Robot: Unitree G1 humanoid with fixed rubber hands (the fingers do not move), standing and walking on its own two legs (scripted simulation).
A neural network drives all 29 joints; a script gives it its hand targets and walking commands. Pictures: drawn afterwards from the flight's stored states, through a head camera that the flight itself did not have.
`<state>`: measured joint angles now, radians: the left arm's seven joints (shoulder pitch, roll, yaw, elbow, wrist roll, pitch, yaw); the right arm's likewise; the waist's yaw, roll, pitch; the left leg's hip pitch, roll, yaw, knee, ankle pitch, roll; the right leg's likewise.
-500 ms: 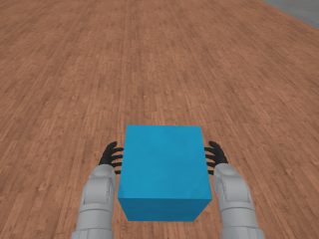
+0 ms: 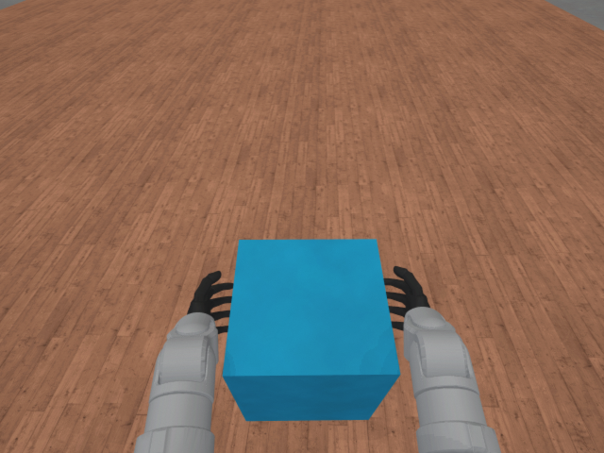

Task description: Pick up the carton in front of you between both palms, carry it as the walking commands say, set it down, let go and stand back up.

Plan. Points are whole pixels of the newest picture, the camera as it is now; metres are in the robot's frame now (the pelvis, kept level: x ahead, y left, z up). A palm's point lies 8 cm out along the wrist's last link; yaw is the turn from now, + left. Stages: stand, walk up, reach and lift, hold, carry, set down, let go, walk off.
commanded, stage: hold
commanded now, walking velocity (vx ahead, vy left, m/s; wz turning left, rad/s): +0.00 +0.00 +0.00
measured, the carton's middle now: (307, 335) +0.31 +0.01 -0.05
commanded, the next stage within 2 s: set down in 0.14 s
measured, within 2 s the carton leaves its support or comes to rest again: neither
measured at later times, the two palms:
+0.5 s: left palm (225, 305) +0.33 +0.13 +0.01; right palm (416, 304) +0.33 -0.16 +0.01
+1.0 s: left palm (250, 329) +0.41 +0.12 -0.19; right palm (395, 341) +0.37 -0.17 -0.18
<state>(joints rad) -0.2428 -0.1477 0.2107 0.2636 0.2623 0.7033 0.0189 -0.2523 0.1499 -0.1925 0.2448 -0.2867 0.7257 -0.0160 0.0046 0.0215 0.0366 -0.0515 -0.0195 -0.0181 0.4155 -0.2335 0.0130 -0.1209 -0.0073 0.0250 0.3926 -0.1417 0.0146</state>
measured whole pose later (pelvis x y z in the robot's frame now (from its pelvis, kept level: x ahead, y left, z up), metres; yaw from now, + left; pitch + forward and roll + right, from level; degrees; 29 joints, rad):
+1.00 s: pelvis -0.03 +0.01 -0.12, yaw +1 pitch +36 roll +0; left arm -0.77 -0.10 0.39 0.60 0.26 0.24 0.05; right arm -0.69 0.17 -0.53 0.45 -0.28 0.26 -0.04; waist -0.06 0.04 -0.12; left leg -1.36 -0.11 -0.08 1.15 -0.42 0.01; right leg -1.40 0.04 0.09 1.08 -0.32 0.05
